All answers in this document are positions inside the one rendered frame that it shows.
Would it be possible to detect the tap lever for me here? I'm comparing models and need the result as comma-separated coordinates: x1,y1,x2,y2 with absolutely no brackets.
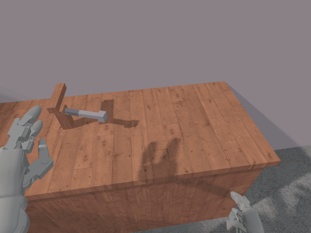
65,108,108,123

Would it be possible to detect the counter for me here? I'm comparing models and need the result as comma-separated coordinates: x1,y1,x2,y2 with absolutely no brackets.
0,81,281,233

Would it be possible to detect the robot left hand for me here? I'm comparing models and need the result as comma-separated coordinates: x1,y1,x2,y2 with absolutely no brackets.
0,105,53,197

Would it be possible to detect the robot right hand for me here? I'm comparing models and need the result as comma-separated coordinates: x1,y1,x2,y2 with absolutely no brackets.
226,191,264,233

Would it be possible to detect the left robot forearm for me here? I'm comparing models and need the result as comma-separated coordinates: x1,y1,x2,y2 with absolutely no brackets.
0,195,30,233

